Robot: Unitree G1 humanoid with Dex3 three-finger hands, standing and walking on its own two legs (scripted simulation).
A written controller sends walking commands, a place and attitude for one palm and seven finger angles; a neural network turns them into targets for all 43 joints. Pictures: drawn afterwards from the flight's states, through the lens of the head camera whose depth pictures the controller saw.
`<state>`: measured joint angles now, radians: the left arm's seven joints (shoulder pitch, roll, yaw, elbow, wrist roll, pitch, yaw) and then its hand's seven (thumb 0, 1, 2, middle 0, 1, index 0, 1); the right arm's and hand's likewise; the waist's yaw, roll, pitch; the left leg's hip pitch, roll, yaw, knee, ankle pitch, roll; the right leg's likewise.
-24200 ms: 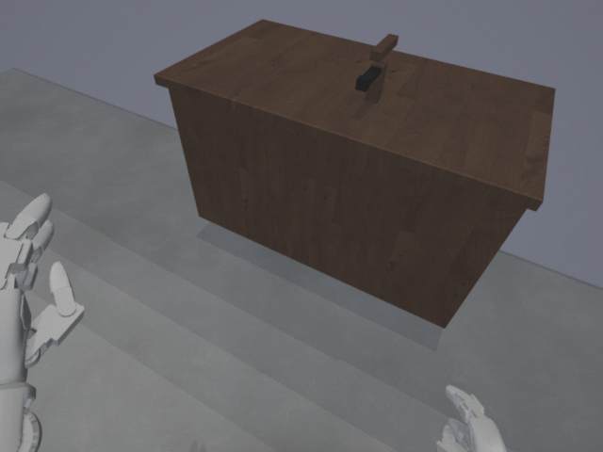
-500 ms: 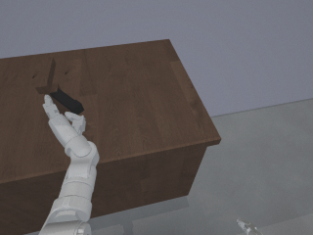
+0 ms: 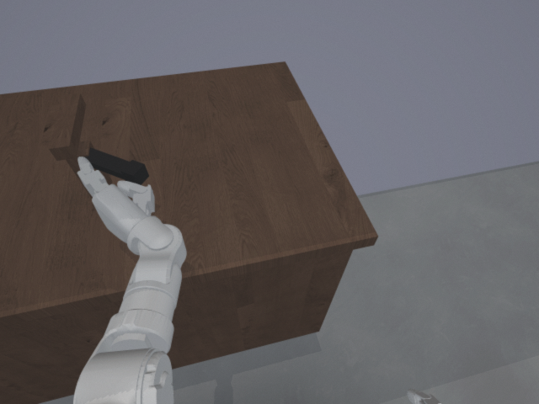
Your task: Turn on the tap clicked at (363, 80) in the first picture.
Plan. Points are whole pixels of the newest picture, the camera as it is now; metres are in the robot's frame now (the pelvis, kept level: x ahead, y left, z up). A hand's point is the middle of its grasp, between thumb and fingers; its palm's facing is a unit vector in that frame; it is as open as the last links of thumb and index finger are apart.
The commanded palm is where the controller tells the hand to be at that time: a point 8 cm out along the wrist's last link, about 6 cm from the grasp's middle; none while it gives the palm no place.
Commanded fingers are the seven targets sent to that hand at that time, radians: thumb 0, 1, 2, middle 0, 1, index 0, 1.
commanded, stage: push the lever round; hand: left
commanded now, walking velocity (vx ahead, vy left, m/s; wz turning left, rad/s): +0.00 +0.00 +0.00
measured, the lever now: (135, 173) +0.45 +0.23 +0.09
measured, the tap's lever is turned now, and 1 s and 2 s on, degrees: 52 76 77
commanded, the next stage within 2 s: lift the hand up off the lever in 0.68 s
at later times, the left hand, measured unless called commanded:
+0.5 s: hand (163, 178) +0.45 +0.18 +0.08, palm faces +0.80 -0.59 -0.10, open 7.5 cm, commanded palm +0.40 +0.20 +0.08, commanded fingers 0.00 0.90 0.90 -0.15 -0.15 -0.15 -0.15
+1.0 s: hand (163, 171) +0.46 +0.19 +0.08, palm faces +0.80 -0.60 -0.09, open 7.7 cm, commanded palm +0.41 +0.21 +0.09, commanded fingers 0.00 0.90 0.90 -0.15 -0.15 -0.15 -0.15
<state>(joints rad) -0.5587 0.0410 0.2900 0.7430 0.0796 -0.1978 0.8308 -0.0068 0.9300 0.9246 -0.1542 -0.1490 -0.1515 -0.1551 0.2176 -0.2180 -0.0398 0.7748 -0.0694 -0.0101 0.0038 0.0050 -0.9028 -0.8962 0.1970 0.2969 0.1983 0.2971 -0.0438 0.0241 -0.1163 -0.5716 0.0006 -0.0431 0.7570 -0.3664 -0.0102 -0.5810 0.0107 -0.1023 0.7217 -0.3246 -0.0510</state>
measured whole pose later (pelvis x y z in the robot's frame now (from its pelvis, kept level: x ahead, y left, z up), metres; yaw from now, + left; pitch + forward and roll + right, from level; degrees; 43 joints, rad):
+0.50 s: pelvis +0.01 -0.01 +0.00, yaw +0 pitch +13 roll +0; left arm -0.69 0.04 0.35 0.86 0.13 -0.18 0.91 0.00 0.98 0.95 -0.16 -0.15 -0.14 -0.15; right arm 0.25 -0.21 -0.05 0.79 -0.10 0.00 0.04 0.00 -0.90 -0.90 0.20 0.30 0.20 0.30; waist -0.06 0.03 -0.14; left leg -0.63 0.01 -0.05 0.78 -0.38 -0.02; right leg -0.64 0.02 -0.10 0.76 -0.34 -0.06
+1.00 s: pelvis +0.01 -0.01 +0.00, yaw -1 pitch +13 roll +0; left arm -0.72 0.09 0.41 0.91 0.14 -0.19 0.88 0.01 0.92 0.93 -0.16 -0.15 -0.15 -0.15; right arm 0.28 -0.21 -0.05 0.78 -0.09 0.01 0.04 0.00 -0.90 -0.90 0.20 0.30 0.20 0.30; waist -0.09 0.03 -0.14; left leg -0.62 0.02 -0.04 0.76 -0.38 -0.02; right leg -0.63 0.03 -0.09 0.73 -0.33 -0.06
